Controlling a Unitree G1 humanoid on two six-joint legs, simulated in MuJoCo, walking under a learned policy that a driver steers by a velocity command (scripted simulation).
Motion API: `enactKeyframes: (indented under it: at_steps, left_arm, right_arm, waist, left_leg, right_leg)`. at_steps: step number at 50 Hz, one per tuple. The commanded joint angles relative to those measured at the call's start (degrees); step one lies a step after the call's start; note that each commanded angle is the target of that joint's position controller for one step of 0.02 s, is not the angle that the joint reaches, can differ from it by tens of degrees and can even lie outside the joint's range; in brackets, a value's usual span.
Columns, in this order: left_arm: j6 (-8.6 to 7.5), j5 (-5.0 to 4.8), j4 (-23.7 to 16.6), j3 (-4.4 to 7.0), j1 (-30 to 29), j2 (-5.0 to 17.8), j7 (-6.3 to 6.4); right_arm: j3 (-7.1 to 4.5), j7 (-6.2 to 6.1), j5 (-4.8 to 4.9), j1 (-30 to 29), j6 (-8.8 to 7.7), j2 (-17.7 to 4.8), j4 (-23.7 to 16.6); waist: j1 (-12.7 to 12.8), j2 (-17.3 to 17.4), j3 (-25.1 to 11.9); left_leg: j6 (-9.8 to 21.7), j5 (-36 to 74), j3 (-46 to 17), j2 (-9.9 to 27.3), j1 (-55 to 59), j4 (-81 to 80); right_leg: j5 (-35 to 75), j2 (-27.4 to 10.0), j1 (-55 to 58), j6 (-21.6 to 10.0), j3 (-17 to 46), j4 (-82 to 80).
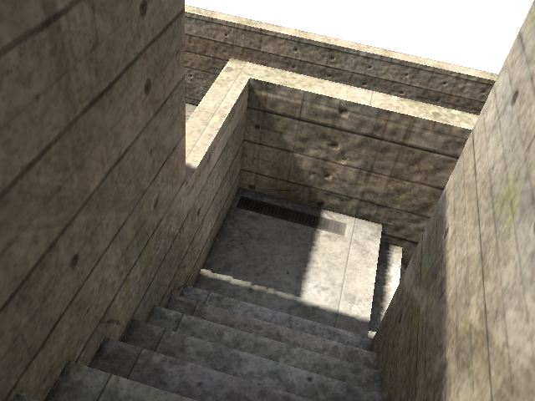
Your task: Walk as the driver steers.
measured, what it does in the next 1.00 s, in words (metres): goes down, turning left: right foot 0.21 m lower, then left foot 0.20 m lower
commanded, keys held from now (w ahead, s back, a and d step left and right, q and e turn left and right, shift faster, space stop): w+q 0.64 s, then e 0.36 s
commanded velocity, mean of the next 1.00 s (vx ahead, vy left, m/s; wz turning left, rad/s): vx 0.39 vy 0.00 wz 0.39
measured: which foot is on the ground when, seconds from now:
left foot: down 0.00-0.26, up 0.28-0.78, down 0.80-1.00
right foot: up 0.00-0.24, down 0.26-0.80, up 0.82-1.00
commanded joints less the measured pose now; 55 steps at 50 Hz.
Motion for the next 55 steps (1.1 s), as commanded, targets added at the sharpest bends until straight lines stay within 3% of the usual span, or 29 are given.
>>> enactKeyframes:
  at_steps: [1, 7, 10, 11, 13, 14, 15, 16, 17, 18, 19, 20, 21, 24, 25, 27, 33, 35, 38, 39, 40, 41, 42, 43, 45, 47, 49, 51, 55]
  left_arm:
    - [-1.22, 1.04, -4.12, 0.58, -4.82, 3.41, -0.21]
    - [-2.88, -1.1, -4.56, 0.31, -5.44, 1.99, -0.76]
    - [-3.53, -3.97, -1.18, 0.56, 5.71, 0.86, -0.34]
    - [-2.78, -4.16, 1.62, 1.73, 14.77, 2.12, 0.04]
    - [-2.46, -3.66, 4.95, 2.66, 24.22, 2.9, 0.44]
    - [-2.96, -1.97, 5.5, 0.79, 26.32, 1.38, -0.58]
    - [-3.83, -1.53, 6.07, 0.43, 26.69, 3.62, -1.76]
    - [-4.7, -3.54, 6.67, 1.69, 29.61, 5.6, -1.7]
    - [-5.78, -3.67, 6.31, 2.85, 29.91, 10.03, -0.59]
    - [-5.49, -3.84, 7.13, 1.58, 26.68, 5.76, -0.06]
    - [-6.06, -2.6, 7.68, 0.36, 23.2, 4.11, 0.53]
    - [-5.79, -1.86, 7.47, -1.43, 20.25, 0.39, 0.5]
    - [-6.3, -2.62, 7.95, -2.97, 17.73, -1.58, 1.01]
    - [-7.08, -3.64, 9.09, -2.43, 18.03, 3.89, 0.13]
    - [-6.92, -4.33, 11.26, -2.57, 20.22, 2.21, 0.76]
    - [-6.22, -3.53, 11.72, -3.12, 23.89, -0.37, 0.98]
    - [-6.29, -0.44, 15.84, -3.39, 29.56, -3.98, 1.78]
    - [-5.69, 0.14, 18.47, -3.37, 33.58, -4.5, 2.0]
    - [-4.44, -1.12, 20.12, -2.88, 32.63, -2.76, 3.19]
    - [-4.39, -1.66, 19.04, -1.62, 29.15, 0.36, 2.84]
    - [-4.53, -2.25, 17.45, 0.02, 22.86, 3.47, 2.65]
    - [-4.56, -2.94, 14.25, 1.48, 18.23, 5.86, 2.32]
    - [-4.39, -5.0, 13.74, -0.69, 29.99, -1.22, 2.41]
    - [-3.73, -3.45, 14.56, -1.92, 29.12, -2.64, 2.36]
    - [-3.12, -0.92, 15.05, -2.75, 26.69, -4.31, 0.69]
    - [-1.13, 2.75, 11.89, -2.96, 19.88, -4.82, 0.37]
    - [0.63, 1.69, 12.8, -1.62, 20.97, -1.85, -0.04]
    - [0.87, 0.28, 7.86, -1.58, 12.85, -1.74, -0.08]
    - [0.93, 2.15, 1.79, 0.22, 0.94, 2.18, -0.49]
  right_arm:
    - [-2.65, -0.37, -0.7, -8.96, -2.21, -11.23, -6.68]
    - [-2.22, -1.28, -2.99, -10.71, -1.26, -9.95, -8.25]
    - [-2.43, -1.93, -4.06, -10.7, -0.13, -8.75, -7.11]
    - [-2.36, -1.96, -4.0, -10.86, 0.22, -8.93, -6.25]
    - [-2.5, -1.63, -3.32, -11.28, -0.25, -6.8, -7.11]
    - [-1.28, -0.43, -2.65, -12.16, -0.48, -1.1, -8.03]
    - [-0.11, -0.39, -1.42, -7.0, -1.08, 1.53, -11.0]
    - [-0.42, -0.91, -2.38, -8.77, -1.34, -1.2, -9.74]
    - [-1.33, -1.78, -3.28, -15.83, -1.41, -5.98, -11.51]
    - [-2.38, -1.92, -4.46, -25.56, -0.6, -9.69, -10.7]
    - [-2.34, -2.05, -5.15, -30.48, -0.49, -9.18, -11.9]
    - [-2.55, -1.39, -3.78, -29.9, -0.24, -9.96, -11.05]
    - [-1.08, -0.21, -3.24, -30.08, -0.54, -5.59, -9.84]
    - [-0.9, 1.55, -2.72, -22.37, 0.36, -2.34, -3.08]
    - [-1.38, 1.72, -2.86, -24.76, 0.32, -3.88, -3.6]
    - [-2.41, 1.76, -2.57, -32.02, -0.76, -6.3, -4.75]
    - [-0.24, 1.96, -1.49, -40.29, -3.17, 1.03, -5.12]
    - [-0.21, 2.14, -0.45, -36.51, -4.34, 0.3, -2.82]
    - [-1.23, 1.69, -0.92, -24.01, -4.34, -3.71, 2.19]
    - [-2.07, 1.86, -1.98, -19.8, -3.37, -5.48, 4.36]
    - [-2.15, 2.07, -3.08, -13.03, -2.55, -6.0, 6.76]
    - [-2.39, 1.5, -1.79, -4.71, -2.32, -9.27, 7.85]
    - [-1.97, 1.22, -1.42, -3.28, -2.72, -9.91, 8.27]
    - [-2.6, 1.15, 0.06, -5.71, -2.52, -9.64, 7.12]
    - [-1.41, -1.04, 0.66, -18.41, -3.73, -5.84, 3.77]
    - [-0.04, -2.55, 0.06, -25.43, -4.87, -4.77, 2.33]
    - [-0.66, -1.5, -1.22, -20.66, -4.77, -8.84, 2.23]
    - [-1.73, -1.77, 0.84, -18.99, -4.73, -8.64, 1.86]
    - [-2.7, -1.8, 0.02, -15.4, -4.43, -9.91, 0.53]
  waist:
    - [2.63, 8.76, 3.59]
    - [0.35, 11.99, 4.1]
    - [1.3, 11.79, 4.31]
    - [5.04, 10.28, 3.08]
    - [8.72, -1.01, 4.16]
    - [6.82, -7.86, 3.3]
    - [0.44, -14.16, 0.07]
    - [2.34, -14.91, -0.4]
    - [4.63, -18.59, 0.63]
    - [5.8, -9.08, 8.83]
    - [4.49, -8.75, 14.3]
    - [0.85, -0.67, 16.92]
    - [-0.89, 1.35, 17.47]
    - [-1.87, -7.7, 6.52]
    - [-1.21, -9.37, 8.74]
    - [2.33, -1.62, 12.38]
    - [7.66, 1.19, 14.04]
    - [10.01, -0.12, 13.89]
    - [5.96, 0.6, 10.51]
    - [3.09, 3.14, 10.49]
    - [-4.15, 12.54, 10.71]
    - [-6.85, 14.91, 2.93]
    - [0.75, 12.49, -8.96]
    - [-0.42, 9.48, -11.35]
    - [5.66, 0.07, -6.97]
    - [8.22, 4.59, -0.58]
    - [7.61, 6.29, -3.1]
    - [5.97, 5.94, -0.87]
    - [1.8, 8.75, 3.69]
  left_leg:
    - [11.79, 5.79, -22.92, 6.38, -5.18, -20.39]
    - [11.53, 11.06, -18.32, 2.97, -4.62, -10.07]
    - [10.88, 17.44, -13.52, 0.32, -5.88, 2.64]
    - [10.96, 26.88, -12.29, -0.39, -4.79, 14.41]
    - [9.08, 11.94, -4.09, -5.7, -14.93, 45.32]
    - [8.74, -12.77, -1.03, -9.8, -35.48, 61.71]
    - [8.48, -10.25, 0.44, -4.94, -47.53, 64.14]
    - [7.89, -3.2, 3.34, -2.45, -54.07, 65.07]
    - [4.73, 1.63, 4.16, -0.11, -57.89, 61.21]
    - [2.94, 6.15, 2.7, 1.08, -61.62, 60.28]
    - [1.34, 14.0, -2.19, 3.42, -61.51, 53.71]
    - [-1.04, 23.69, -1.42, 3.44, -55.89, 41.32]
    - [-2.93, 31.96, -0.16, 1.96, -46.85, 27.45]
    - [-0.52, 54.06, 6.92, 0.09, -19.42, 19.49]
    - [0.82, 56.5, 3.53, 1.85, -29.45, 15.79]
    - [2.05, 60.46, 4.01, 1.52, -35.56, 2.46]
    - [4.72, 67.03, 13.3, 0.66, -17.2, -19.59]
    - [3.17, 61.18, 14.4, -0.28, -11.21, -29.07]
    - [-0.35, 65.09, 13.86, 3.9, 7.07, -45.38]
    - [-0.49, 67.2, 11.68, 6.55, 16.61, -51.93]
    - [4.13, 75.73, 7.05, 11.93, 30.29, -57.44]
    - [7.36, 107.48, 4.11, 19.85, 47.87, -38.33]
    - [13.84, 114.15, -2.58, 32.57, 61.51, -22.51]
    - [16.05, 94.82, -1.16, 32.62, 53.68, -25.76]
    - [14.09, 57.19, 5.47, 25.49, 25.87, -35.31]
    - [12.49, 58.24, 8.97, 23.28, -4.69, -35.7]
    - [12.03, 71.1, 13.34, 20.25, -6.18, -27.93]
    - [9.56, 47.16, 11.6, 21.69, -2.99, -24.74]
    - [9.48, 35.17, 5.7, 26.48, -2.66, -17.32]
  right_leg:
    - [7.55, 1.6, 3.46, -1.22, -1.84, -8.62]
    - [7.25, 2.77, 17.96, -2.22, -0.45, -26.96]
    - [8.23, -0.85, 34.51, -2.76, -1.78, -44.18]
    - [10.53, -4.26, 40.58, -3.89, -0.01, -49.84]
    - [9.07, -11.74, 52.61, -7.87, 4.51, -65.33]
    - [25.05, -11.94, 62.97, -5.19, 2.02, -37.12]
    - [30.54, -13.66, 68.46, -0.56, 4.27, -22.14]
    - [20.49, -15.49, 68.32, -1.19, 9.82, -27.91]
    - [-7.73, -22.99, 62.99, -9.36, 24.67, -40.57]
    - [-23.54, -21.08, 53.53, -9.11, 26.84, -48.16]
    - [-16.91, -20.9, 45.34, -9.94, 27.02, -44.7]
    - [-13.01, -17.53, 36.44, -7.58, 19.7, -43.18]
    - [-11.86, -14.49, 25.85, -6.23, 12.31, -42.2]
    - [3.58, -12.19, 20.39, -6.28, 3.16, -42.11]
    - [-0.29, -11.22, 30.37, -5.87, 1.53, -38.15]
    - [-9.9, -9.18, 37.95, -5.76, -0.95, -35.34]
    - [-7.47, -7.62, 35.05, -4.23, -5.94, -26.04]
    - [5.91, -5.03, 38.38, -5.97, -5.61, -19.13]
    - [20.92, -4.94, 36.38, -7.54, -0.46, -2.02]
    - [15.72, -3.25, 30.01, -7.35, 0.19, 7.47]
    - [-24.68, 3.5, 14.9, -5.91, -3.55, 29.62]
    - [-64.21, 8.96, -0.58, -4.68, -10.16, 43.16]
    - [-67.33, 3.73, -10.91, -3.9, 0.14, 40.6]
    - [-65.72, -1.22, -10.93, -5.75, 1.19, 39.31]
    - [-39.72, -4.46, 3.61, -5.06, 3.21, 12.93]
    - [-15.49, -2.64, 23.28, -1.64, -0.7, -2.88]
    - [-5.94, 2.09, 25.93, -1.83, -6.56, 6.53]
    - [-0.6, -0.6, 16.28, -1.76, -1.41, 1.4]
    - [-3.39, -1.65, 7.95, -1.12, 0.84, -0.48]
